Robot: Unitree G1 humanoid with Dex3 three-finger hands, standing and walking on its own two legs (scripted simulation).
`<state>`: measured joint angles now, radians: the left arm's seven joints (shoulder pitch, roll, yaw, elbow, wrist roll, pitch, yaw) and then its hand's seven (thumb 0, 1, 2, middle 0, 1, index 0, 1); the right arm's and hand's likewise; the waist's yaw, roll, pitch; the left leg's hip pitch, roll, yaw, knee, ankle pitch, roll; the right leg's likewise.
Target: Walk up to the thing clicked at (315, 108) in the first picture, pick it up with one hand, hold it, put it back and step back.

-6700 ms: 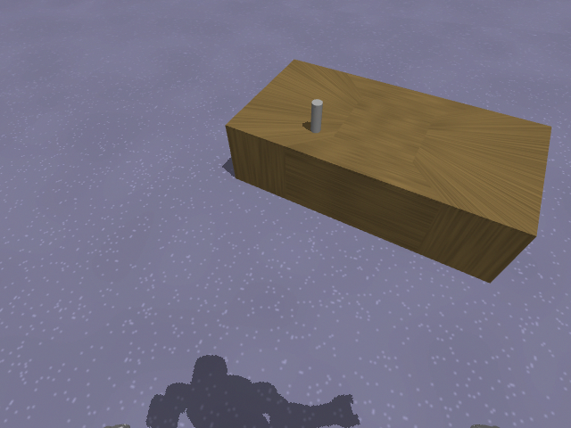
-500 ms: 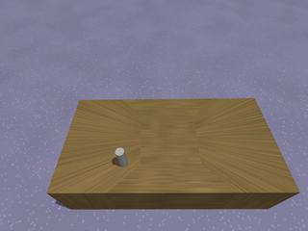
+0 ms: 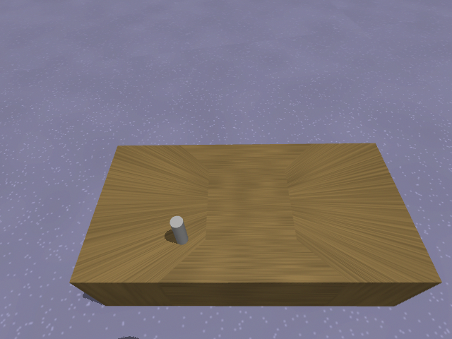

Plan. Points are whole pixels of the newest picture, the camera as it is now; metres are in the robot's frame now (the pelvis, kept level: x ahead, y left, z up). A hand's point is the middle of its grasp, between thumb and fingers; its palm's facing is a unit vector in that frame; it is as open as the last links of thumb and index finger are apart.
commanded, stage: go down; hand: left
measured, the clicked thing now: (179, 230) +0.48 +0.19 -0.39
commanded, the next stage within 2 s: none
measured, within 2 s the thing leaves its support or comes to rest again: neither
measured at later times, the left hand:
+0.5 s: hand (108, 329) +0.16 +0.26 -0.15, palm faces +0.03 -0.94 -0.34, open 15.3 cm
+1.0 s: hand (103, 335) +0.14 +0.27 -0.15, palm faces +0.04 -0.94 -0.33, open 17.3 cm
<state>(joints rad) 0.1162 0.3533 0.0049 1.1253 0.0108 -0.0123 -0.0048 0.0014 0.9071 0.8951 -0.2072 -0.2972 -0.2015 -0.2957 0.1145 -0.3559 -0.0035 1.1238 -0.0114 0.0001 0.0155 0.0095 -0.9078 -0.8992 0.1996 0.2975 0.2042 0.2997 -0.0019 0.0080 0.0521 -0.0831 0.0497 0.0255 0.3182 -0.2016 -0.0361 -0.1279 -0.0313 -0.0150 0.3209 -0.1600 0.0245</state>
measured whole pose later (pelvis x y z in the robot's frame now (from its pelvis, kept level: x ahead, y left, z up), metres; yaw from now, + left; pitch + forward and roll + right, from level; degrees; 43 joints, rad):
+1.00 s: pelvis +0.00 +0.01 -0.06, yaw +2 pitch +12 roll -2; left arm 0.31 0.35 0.15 0.25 0.03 0.48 -0.08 -0.01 -0.52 0.03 -0.09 -0.03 -0.08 -0.04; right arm 0.24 -0.24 0.00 0.58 0.02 -0.14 -0.11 0.01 -0.87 -0.89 0.20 0.30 0.21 0.30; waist -0.03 0.03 -0.12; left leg -0.65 0.05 -0.04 0.94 -0.49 -0.02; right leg -0.64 -0.04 -0.05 0.87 -0.42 0.04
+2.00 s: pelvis -0.02 +0.01 -0.08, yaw +1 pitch +14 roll -3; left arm -0.17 0.55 0.38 0.65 -0.04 0.25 -0.28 -0.01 -0.56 0.03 -0.09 -0.01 -0.06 -0.03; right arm 0.30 -0.27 0.02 0.68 0.00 -0.28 -0.15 0.02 -0.90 -0.90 0.20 0.30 0.21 0.30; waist -0.07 0.01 -0.11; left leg -0.80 0.06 -0.05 1.06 -0.50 -0.03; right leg -0.79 -0.03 -0.05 0.97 -0.42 0.03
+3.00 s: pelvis -0.04 +0.02 -0.11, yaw +0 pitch +23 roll -4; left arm -0.68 0.80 0.60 1.17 -0.04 -0.21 -0.50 -0.02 -0.55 0.05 -0.08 -0.01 -0.05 -0.04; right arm 0.34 -0.29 0.08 0.69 -0.04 -0.14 -0.08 0.01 -0.89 -0.90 0.20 0.30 0.21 0.30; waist -0.13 0.00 -0.09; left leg -1.11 0.06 -0.07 1.23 -0.53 -0.02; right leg -1.09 -0.02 -0.05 1.12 -0.44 0.03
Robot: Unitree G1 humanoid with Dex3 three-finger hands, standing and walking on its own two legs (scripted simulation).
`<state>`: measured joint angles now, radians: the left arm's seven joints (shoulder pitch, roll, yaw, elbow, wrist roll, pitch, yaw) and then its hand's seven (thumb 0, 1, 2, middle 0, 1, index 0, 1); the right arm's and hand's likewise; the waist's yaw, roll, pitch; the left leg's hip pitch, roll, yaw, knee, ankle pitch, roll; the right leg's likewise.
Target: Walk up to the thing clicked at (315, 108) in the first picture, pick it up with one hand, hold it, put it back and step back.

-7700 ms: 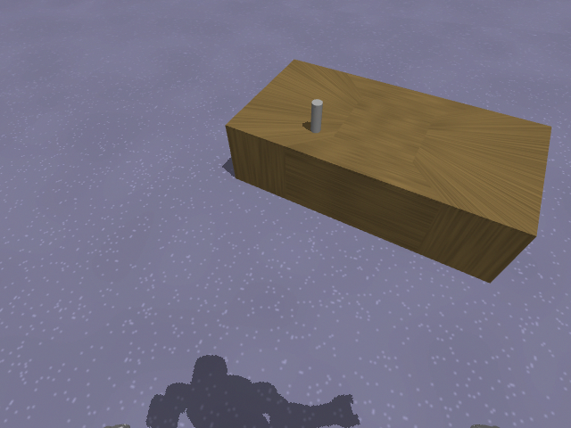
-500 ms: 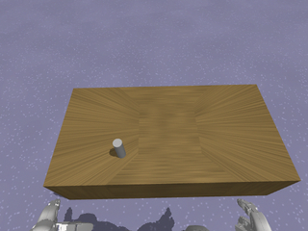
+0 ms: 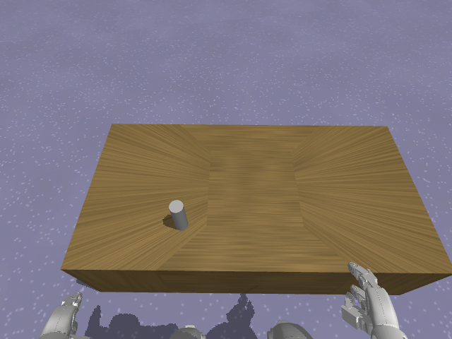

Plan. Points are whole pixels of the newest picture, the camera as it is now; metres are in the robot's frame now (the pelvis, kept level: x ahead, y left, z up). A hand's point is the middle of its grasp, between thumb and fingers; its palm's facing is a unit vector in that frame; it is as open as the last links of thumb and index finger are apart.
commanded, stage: go down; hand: left
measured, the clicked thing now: (179, 216) +0.48 +0.16 -0.33
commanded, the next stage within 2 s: none
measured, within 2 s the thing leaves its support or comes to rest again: neither
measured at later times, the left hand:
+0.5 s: hand out of the picture +0.13 +0.26 -0.09, palm faces +0.04 -0.94 -0.33, open 17.4 cm
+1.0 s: hand (75, 255) +0.28 +0.31 -0.06, palm faces +0.11 -0.97 -0.22, open 17.6 cm
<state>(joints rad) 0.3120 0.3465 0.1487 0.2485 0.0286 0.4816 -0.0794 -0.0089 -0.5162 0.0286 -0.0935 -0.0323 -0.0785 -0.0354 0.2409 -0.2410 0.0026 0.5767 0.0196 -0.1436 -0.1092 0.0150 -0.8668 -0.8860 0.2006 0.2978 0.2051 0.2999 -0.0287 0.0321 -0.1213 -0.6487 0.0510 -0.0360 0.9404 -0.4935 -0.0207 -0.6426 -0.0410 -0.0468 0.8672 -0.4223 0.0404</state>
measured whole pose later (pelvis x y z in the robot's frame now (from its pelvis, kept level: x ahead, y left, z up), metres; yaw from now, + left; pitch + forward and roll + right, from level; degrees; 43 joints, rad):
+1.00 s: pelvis -0.03 +0.00 -0.02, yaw +0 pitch +14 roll -3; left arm -0.17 0.55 0.38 0.65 -0.04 0.25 -0.28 -0.01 -0.56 0.03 -0.09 -0.01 -0.06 -0.03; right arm 0.30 -0.27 0.02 0.68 0.00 -0.28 -0.15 0.02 -0.90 -0.90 0.20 0.30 0.21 0.30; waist -0.07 0.01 -0.11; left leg -0.80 0.06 -0.05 1.06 -0.50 -0.03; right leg -0.79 -0.03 -0.05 0.97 -0.42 0.03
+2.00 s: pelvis -0.04 +0.00 -0.06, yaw -2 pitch +23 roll -4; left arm -0.68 0.80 0.60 1.17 -0.04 -0.21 -0.50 -0.02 -0.55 0.05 -0.08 -0.01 -0.05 -0.04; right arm 0.34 -0.29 0.08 0.69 -0.04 -0.14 -0.08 0.01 -0.89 -0.90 0.20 0.30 0.21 0.30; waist -0.13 0.00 -0.09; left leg -1.11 0.06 -0.07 1.23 -0.53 -0.02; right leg -1.09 -0.02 -0.05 1.12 -0.44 0.03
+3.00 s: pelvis -0.11 +0.00 -0.33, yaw -4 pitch +33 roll -6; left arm -0.95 0.68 0.61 1.24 -0.05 -0.58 -0.40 -0.02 -0.60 0.02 -0.07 -0.09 -0.06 -0.09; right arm 0.19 -0.28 0.15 0.66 -0.12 -0.05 0.06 0.01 -0.91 -0.90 0.20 0.30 0.21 0.30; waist -0.23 0.00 -0.07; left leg -2.10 0.01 -0.13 2.21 -0.69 -0.04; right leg -2.09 -0.04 -0.02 2.10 -0.59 0.04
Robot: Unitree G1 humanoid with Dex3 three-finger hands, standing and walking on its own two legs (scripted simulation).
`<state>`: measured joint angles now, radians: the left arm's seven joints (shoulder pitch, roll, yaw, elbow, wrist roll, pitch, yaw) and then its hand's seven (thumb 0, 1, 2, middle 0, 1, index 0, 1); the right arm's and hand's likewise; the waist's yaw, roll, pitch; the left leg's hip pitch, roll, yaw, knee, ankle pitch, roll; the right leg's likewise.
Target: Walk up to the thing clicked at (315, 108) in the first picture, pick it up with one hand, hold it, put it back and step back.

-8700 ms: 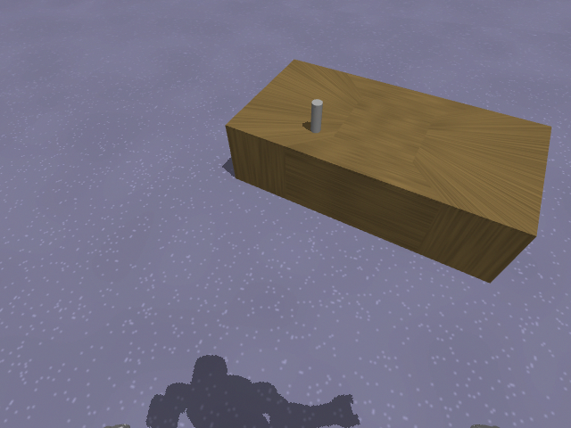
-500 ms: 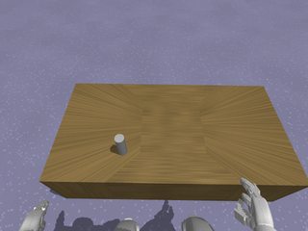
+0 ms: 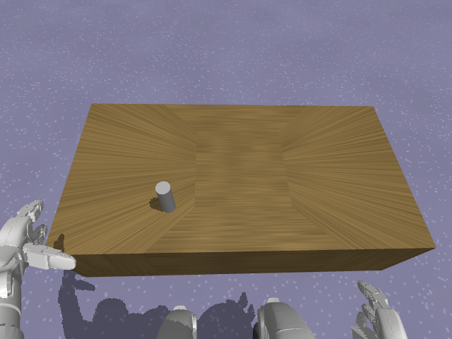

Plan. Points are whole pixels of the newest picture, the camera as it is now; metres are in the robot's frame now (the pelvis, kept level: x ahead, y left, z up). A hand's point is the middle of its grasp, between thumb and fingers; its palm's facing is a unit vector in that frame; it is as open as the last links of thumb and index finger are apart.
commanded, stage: go down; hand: left
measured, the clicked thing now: (166, 197) +0.51 +0.16 -0.31
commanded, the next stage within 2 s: approach in 1.06 s
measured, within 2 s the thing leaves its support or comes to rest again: neither
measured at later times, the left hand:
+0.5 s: hand (49, 198) +0.38 +0.34 -0.02, palm faces +0.12 -0.98 -0.13, open 17.5 cm
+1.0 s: hand (48, 179) +0.42 +0.35 -0.02, palm faces +0.11 -0.99 -0.10, open 17.6 cm
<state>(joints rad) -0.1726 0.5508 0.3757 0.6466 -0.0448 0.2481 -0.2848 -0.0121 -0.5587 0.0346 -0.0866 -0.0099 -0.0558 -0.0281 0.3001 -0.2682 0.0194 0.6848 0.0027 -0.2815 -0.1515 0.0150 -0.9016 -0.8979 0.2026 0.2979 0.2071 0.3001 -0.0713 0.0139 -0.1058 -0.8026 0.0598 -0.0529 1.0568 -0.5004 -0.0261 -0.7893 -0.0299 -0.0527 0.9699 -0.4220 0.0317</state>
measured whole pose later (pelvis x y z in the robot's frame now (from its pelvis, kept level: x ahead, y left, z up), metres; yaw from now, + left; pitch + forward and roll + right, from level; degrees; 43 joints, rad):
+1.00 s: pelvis -0.02 +0.01 -0.04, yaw -1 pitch +23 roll -4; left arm -0.68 0.80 0.60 1.17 -0.04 -0.21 -0.50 -0.02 -0.55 0.05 -0.08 -0.01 -0.05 -0.04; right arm 0.34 -0.29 0.08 0.69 -0.04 -0.14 -0.08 0.01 -0.89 -0.90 0.20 0.30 0.21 0.30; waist -0.13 0.00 -0.09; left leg -1.11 0.06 -0.07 1.23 -0.53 -0.02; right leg -1.09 -0.02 -0.05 1.12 -0.44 0.03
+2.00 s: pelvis -0.08 +0.00 -0.31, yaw -4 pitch +33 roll -6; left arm -0.95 0.68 0.61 1.24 -0.05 -0.58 -0.40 -0.02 -0.60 0.02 -0.07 -0.09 -0.06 -0.09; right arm 0.19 -0.28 0.15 0.66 -0.12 -0.05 0.06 0.01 -0.91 -0.90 0.20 0.30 0.21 0.30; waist -0.23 0.00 -0.07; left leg -2.10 0.01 -0.13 2.21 -0.69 -0.04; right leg -2.09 -0.04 -0.02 2.10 -0.59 0.04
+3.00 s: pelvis -0.08 +0.00 -0.32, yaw -2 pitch +34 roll -4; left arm -1.02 0.53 0.47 1.17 -0.01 -0.52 -0.16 -0.02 -0.47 0.09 -0.31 -0.22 -0.31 -0.20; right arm 0.20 -0.30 0.09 0.66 -0.10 0.04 0.07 0.01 -0.92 -0.90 0.20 0.30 0.20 0.30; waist -0.21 0.02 -0.10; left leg -2.13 0.00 -0.12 2.22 -0.70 -0.04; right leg -2.13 -0.05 -0.01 2.14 -0.61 0.04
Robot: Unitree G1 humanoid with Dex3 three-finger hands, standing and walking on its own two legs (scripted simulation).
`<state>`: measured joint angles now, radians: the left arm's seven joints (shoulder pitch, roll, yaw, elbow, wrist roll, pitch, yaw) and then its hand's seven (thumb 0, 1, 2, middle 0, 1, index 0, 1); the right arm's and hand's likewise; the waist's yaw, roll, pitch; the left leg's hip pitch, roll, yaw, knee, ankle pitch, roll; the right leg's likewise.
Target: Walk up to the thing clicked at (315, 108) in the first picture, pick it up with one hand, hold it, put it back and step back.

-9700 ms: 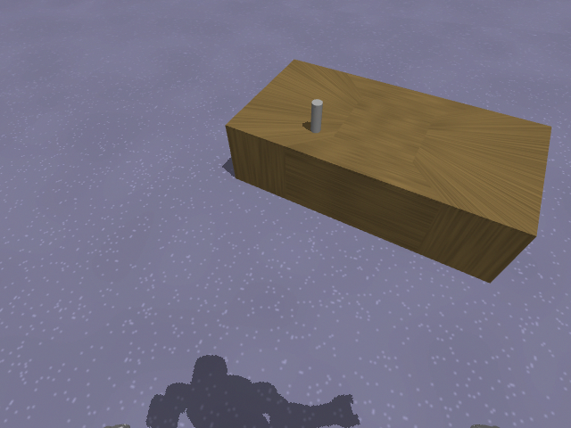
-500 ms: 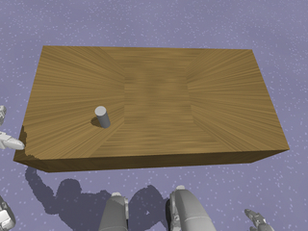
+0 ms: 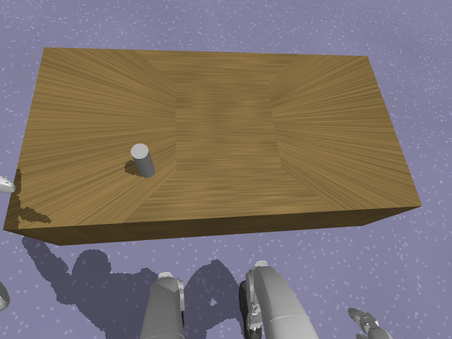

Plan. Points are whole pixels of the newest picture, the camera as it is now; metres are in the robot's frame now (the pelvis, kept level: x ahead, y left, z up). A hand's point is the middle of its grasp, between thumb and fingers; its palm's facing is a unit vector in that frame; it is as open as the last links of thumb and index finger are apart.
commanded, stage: go down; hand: left
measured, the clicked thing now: (143, 161) +0.52 +0.17 -0.27
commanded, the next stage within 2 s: approach in 0.06 s
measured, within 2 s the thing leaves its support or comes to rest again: neither
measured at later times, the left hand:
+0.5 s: hand (30, 147) +0.46 +0.33 -0.05, palm faces +0.12 -0.99 +0.00, open 17.6 cm
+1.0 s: hand (119, 182) +0.46 +0.23 -0.27, palm faces +0.04 -1.00 +0.00, open 17.6 cm
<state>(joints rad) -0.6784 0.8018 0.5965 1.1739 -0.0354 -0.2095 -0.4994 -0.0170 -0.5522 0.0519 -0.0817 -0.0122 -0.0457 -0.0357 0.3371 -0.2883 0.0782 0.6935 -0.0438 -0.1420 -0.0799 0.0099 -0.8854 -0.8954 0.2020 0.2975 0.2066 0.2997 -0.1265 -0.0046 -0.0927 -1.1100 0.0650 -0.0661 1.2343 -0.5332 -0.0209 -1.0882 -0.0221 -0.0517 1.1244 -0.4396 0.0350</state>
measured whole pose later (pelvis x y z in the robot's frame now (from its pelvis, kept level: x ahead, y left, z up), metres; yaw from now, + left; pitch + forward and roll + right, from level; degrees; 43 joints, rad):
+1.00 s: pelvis -0.07 -0.01 -0.27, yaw -2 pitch +33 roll -6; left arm -0.95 0.68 0.61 1.24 -0.05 -0.58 -0.40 -0.02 -0.60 0.02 -0.07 -0.09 -0.06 -0.09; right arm 0.19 -0.28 0.15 0.66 -0.12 -0.05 0.06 0.01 -0.91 -0.90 0.20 0.30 0.21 0.30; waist -0.23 0.00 -0.07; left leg -2.10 0.01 -0.13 2.21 -0.69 -0.04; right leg -2.09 -0.04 -0.02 2.10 -0.59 0.04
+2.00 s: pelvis -0.06 -0.01 -0.28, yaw -1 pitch +34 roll -4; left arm -1.02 0.53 0.47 1.17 -0.01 -0.52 -0.16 -0.02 -0.47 0.09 -0.31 -0.22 -0.31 -0.20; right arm 0.20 -0.30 0.09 0.66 -0.10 0.04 0.07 0.01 -0.92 -0.90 0.20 0.30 0.20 0.30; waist -0.21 0.02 -0.10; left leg -2.13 0.00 -0.12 2.22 -0.70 -0.04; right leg -2.13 -0.05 -0.01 2.14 -0.61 0.04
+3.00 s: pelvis -0.07 -0.01 -0.27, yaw -1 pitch +35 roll -5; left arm -1.07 0.56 0.45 1.14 0.02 -0.44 -0.12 -0.01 -0.17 1.23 -0.91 -1.30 -0.95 -1.32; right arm 0.24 -0.28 0.09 0.64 -0.09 0.08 0.06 0.01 -0.91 -0.90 0.20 0.30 0.20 0.30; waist -0.23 0.03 -0.10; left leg -2.11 0.00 -0.11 2.19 -0.69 -0.03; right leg -2.11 -0.04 0.00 2.10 -0.60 0.05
